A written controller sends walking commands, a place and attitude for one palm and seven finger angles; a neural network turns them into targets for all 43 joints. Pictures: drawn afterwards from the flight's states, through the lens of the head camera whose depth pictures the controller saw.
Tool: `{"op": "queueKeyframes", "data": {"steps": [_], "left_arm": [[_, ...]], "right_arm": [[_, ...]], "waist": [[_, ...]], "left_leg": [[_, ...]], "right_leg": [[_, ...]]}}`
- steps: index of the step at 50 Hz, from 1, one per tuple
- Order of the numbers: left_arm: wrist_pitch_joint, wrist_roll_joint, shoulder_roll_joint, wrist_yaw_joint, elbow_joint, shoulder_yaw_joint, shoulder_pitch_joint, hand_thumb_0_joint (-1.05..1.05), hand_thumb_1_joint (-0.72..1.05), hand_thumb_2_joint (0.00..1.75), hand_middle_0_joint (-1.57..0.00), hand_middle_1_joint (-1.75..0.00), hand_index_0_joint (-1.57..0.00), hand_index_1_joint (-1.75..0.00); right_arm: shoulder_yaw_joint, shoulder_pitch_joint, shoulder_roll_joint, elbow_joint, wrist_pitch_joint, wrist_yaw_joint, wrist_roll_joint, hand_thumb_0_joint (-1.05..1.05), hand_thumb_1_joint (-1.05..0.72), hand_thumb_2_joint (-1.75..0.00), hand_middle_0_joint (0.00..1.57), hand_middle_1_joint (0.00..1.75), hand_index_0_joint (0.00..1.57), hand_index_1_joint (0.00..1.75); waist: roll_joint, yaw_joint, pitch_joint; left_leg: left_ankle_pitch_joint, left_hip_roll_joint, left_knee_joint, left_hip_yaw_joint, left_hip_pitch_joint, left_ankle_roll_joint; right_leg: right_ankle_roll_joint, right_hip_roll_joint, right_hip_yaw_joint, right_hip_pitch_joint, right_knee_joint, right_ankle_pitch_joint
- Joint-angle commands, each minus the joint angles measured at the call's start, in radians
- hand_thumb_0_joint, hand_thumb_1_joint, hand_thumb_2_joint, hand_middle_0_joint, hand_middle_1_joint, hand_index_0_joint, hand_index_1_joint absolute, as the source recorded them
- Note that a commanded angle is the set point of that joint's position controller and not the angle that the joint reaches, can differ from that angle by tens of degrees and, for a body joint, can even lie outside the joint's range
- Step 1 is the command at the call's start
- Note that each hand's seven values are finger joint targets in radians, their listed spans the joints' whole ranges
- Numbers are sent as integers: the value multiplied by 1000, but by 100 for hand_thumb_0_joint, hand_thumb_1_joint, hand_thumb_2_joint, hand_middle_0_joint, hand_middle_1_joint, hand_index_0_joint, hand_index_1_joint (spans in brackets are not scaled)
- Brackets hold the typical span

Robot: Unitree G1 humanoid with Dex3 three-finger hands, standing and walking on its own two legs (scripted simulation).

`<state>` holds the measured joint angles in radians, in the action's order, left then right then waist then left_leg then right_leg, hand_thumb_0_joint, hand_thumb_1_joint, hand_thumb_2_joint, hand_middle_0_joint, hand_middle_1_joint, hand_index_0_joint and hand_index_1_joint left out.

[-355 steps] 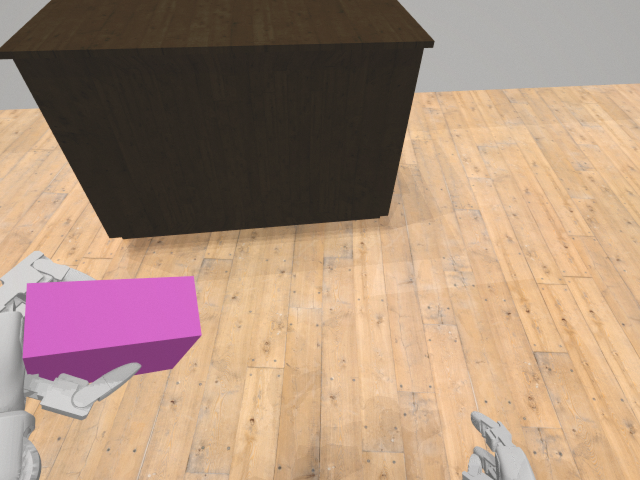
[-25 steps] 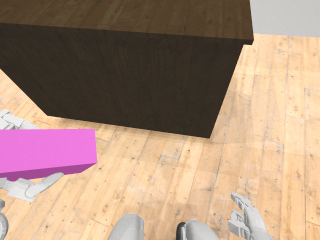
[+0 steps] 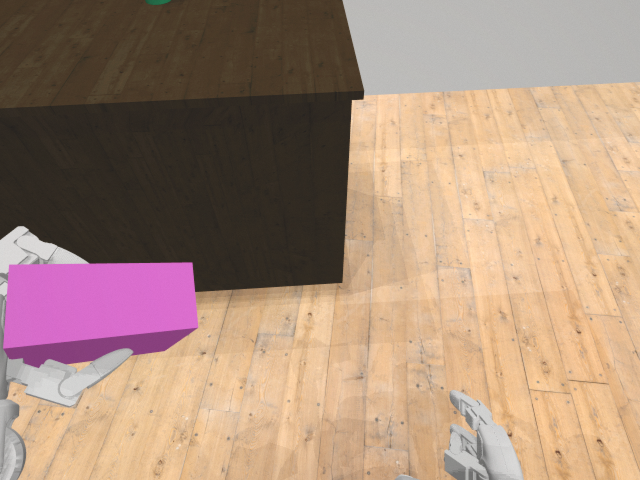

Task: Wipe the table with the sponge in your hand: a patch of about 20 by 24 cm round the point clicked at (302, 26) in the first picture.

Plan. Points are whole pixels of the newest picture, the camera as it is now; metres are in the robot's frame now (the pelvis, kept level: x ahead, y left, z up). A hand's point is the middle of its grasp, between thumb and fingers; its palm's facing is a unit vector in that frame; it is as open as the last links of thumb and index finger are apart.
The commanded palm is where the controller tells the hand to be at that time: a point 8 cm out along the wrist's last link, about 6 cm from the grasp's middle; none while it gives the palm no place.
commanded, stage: turn to face it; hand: left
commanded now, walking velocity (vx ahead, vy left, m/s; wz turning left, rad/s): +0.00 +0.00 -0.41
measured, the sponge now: (130, 315) +0.22 +0.21 +0.15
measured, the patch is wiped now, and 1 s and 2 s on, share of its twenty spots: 0.00 0.00 0.00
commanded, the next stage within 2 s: take the last steps up to it in 0.38 s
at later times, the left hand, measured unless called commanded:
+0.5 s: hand (157, 348) +0.19 +0.16 +0.17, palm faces +0.26 -0.85 -0.46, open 10.3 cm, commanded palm +0.15 +0.20 +0.19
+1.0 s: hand (170, 382) +0.16 +0.14 +0.17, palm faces +0.24 -0.83 -0.50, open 10.3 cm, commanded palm +0.12 +0.19 +0.19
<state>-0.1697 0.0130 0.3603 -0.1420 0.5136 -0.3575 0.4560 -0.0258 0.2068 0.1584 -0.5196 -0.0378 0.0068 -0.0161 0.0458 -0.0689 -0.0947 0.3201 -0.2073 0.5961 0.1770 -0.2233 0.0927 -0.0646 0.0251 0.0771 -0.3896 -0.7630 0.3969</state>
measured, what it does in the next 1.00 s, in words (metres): walks backwards: right foot, then left foot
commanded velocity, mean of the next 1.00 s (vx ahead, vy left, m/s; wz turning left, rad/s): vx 0.16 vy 0.08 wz -0.08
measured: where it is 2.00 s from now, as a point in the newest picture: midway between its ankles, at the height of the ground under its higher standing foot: outside the picture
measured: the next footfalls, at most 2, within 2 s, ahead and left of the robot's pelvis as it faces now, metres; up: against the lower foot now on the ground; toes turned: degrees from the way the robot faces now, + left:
right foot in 0.04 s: +0.07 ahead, -0.13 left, +0.00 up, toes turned -7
left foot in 0.38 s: +0.01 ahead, +0.09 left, +0.00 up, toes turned -4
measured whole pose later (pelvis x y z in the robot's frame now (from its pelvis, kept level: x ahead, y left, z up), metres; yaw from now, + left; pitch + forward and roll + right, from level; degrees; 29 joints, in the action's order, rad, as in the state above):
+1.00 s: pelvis -0.08 -0.06 +0.02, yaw -9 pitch +1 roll +3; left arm -0.22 0.00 0.36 -0.15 0.45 -0.34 0.53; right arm 0.05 0.26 0.27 -0.64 -0.05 -0.06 0.01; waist -0.02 0.00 -0.04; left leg 0.34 -0.06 0.69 0.11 -0.38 0.00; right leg 0.03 0.09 0.12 -0.26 -0.45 0.20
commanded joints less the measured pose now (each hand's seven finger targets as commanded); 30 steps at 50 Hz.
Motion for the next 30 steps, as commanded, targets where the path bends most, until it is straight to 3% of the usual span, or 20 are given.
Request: {"op": "queueKeyframes", "data": {"steps": [1, 2, 3, 4, 5, 7, 10, 14, 17, 18, 19, 20, 21, 22, 24, 25, 26, 28, 29, 30], "left_arm": [[-83, 2, 186, -16, 225, -97, -160, 0, 10, 130, -120, -160, -120, -160], [-95, 0, 247, -26, 218, -153, -131, 0, 10, 130, -120, -160, -120, -160], [-90, 22, 271, -30, 198, -202, -68, 0, 10, 130, -120, -160, -120, -160], [-88, 41, 286, -29, 239, -225, -13, 0, 10, 130, -120, -160, -120, -160], [-87, 41, 299, -31, 244, -267, 78, 0, 10, 130, -120, -160, -120, -160], [-103, 50, 253, -33, 312, -253, 113, 0, 10, 130, -120, -160, -120, -160], [-104, 52, 249, -39, 290, -270, 143, 0, 10, 130, -120, -160, -120, -160], [-90, 44, 219, -36, 224, -238, 139, 0, 10, 130, -120, -160, -120, -160], [-87, 37, 196, -31, 213, -188, 94, 0, 10, 130, -120, -160, -120, -160], [-91, 32, 194, -29, 242, -169, 51, 0, 10, 130, -120, -160, -120, -160], [-100, 27, 194, -26, 269, -159, 16, 0, 10, 130, -120, -160, -120, -160], [-107, 21, 195, -25, 293, -153, -6, 0, 10, 130, -120, -160, -120, -160], [-110, 7, 208, -28, 280, -160, -2, 0, 10, 130, -120, -160, -120, -160], [-102, -3, 182, -27, 249, -128, -11, 0, 10, 130, -120, -160, -120, -160], [-93, -2, 150, -19, 244, -78, -43, 0, 10, 130, -120, -160, -120, -160], [-95, -7, 173, -20, 275, -89, -86, 0, 10, 130, -120, -160, -120, -160], [-96, -8, 144, -24, 261, -60, -79, 0, 10, 130, -120, -160, -120, -160], [-92, -9, 154, -37, 239, -66, -91, 0, 10, 130, -120, -160, -120, -160], [-91, -13, 161, -41, 221, -75, -101, 0, 10, 130, -120, -160, -120, -160], [-89, -19, 178, -43, 197, -85, -99, 0, 10, 130, -120, -160, -120, -160]], "right_arm": [[81, -35, 177, 123, -69, -5, -10, 0, -90, -90, 20, 30, 20, 30], [72, -44, 143, 129, -67, -8, -11, 0, -90, -90, 20, 30, 20, 30], [75, -80, 137, 149, -57, -13, -13, 0, -90, -90, 20, 30, 20, 30], [78, -107, 135, 145, -41, -19, -11, 0, -90, -90, 20, 30, 20, 30], [61, -126, 119, 140, -20, -16, -4, 0, -90, -90, 20, 30, 20, 30], [41, -131, 101, 123, 13, -9, 2, 0, -90, -90, 20, 30, 20, 30], [55, -139, 113, 106, 22, -24, 5, 0, -90, -90, 20, 30, 20, 30], [66, -109, 140, 107, 15, -37, 3, 0, -90, -90, 20, 30, 20, 30], [73, -82, 155, 96, 5, -49, 1, 0, -90, -90, 20, 30, 20, 30], [80, -68, 166, 100, 1, -55, 1, 0, -90, -90, 20, 30, 20, 30], [90, -76, 191, 108, -9, -64, 7, 0, -90, -90, 20, 30, 20, 30], [93, -95, 207, 121, -17, -69, 2, 0, -90, -90, 20, 30, 20, 30], [78, -96, 178, 110, -28, -72, 4, 0, -90, -90, 20, 30, 20, 30], [81, -89, 161, 107, -39, -70, 10, 0, -90, -90, 20, 30, 20, 30], [88, -73, 177, 87, -60, -59, 1, 0, -90, -90, 20, 30, 20, 30], [88, -68, 175, 79, -75, -56, -3, 0, -90, -90, 20, 30, 20, 30], [89, -61, 183, 77, -85, -56, -2, 0, -90, -90, 20, 30, 20, 30], [78, -63, 179, 64, -94, -56, 2, 0, -90, -90, 20, 30, 20, 30], [76, -69, 180, 60, -92, -60, 4, 0, -90, -90, 20, 30, 20, 30], [73, -67, 173, 57, -87, -64, 6, 0, -90, -90, 20, 30, 20, 30]], "waist": [[108, 61, 160], [-123, 57, 199], [-342, 27, 257], [-310, 24, 270], [-193, 30, 284], [-133, 51, 312], [-180, 58, 301], [-199, 50, 264], [-155, 65, 255], [-117, 73, 248], [-1, 68, 211], [166, 53, 180], [283, 48, 190], [252, 63, 130], [193, 59, 95], [190, 53, 115], [227, 67, 119], [224, 70, 142], [190, 68, 144], [119, 77, 137]], "left_leg": [[-297, -80, 122, -11, -40, -66], [-41, 21, 312, 15, -177, -26], [302, 123, 499, -69, -318, -7], [276, 103, 592, -186, -315, -15], [248, 97, 622, -214, -365, -14], [185, 104, 567, -193, -332, -10], [166, 117, 363, -154, -224, -16], [140, 159, 174, -126, -116, -41], [53, 159, -83, -113, 51, -66], [46, 128, -165, -129, 100, -83], [81, 29, -259, -232, 109, -133], [-37, -110, -296, -365, 135, -188], [-18, -221, -368, -427, 13, -244], [-42, -225, -374, -428, -106, -267], [-235, -151, -277, -242, -81, -231], [-222, -118, -253, -182, -59, -211], [-225, -92, -232, -176, -61, -196], [-87, -55, -188, -170, -79, -178], [23, -24, -150, -151, -130, -161], [121, 15, -82, -125, -183, -141]], "right_leg": [[48, 24, 3, 258, 321, -297], [131, 172, -215, 364, 326, -691], [212, 299, -475, 371, 359, -849], [216, 316, -490, 335, 377, -753], [253, 313, -491, 371, 337, -701], [243, 264, -366, 358, 332, -625], [233, 238, -316, 274, 369, -508], [227, 219, -377, 149, 440, -250], [169, 178, -373, 68, 436, -123], [142, 149, -353, 33, 410, -58], [107, 76, -317, -28, 326, -24], [66, -24, -201, -106, 162, -16], [44, -38, -101, -79, -102, 88], [38, -35, -103, -53, -270, 70], [27, -12, -64, -72, -225, 54], [24, -9, -23, -43, -153, 41], [23, -15, 8, -1, -56, 61], [29, -34, 61, 140, 149, 19], [34, -34, 75, 227, 246, -43], [58, 10, 22, 268, 327, -50]]}}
